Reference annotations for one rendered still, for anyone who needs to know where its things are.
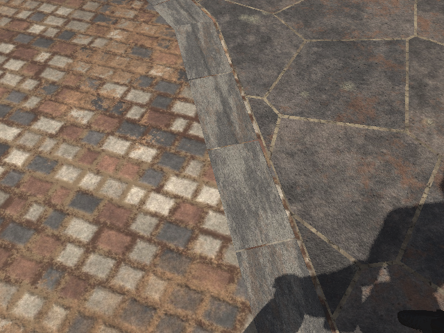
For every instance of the right robot hand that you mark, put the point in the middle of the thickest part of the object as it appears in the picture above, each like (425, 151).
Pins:
(427, 321)

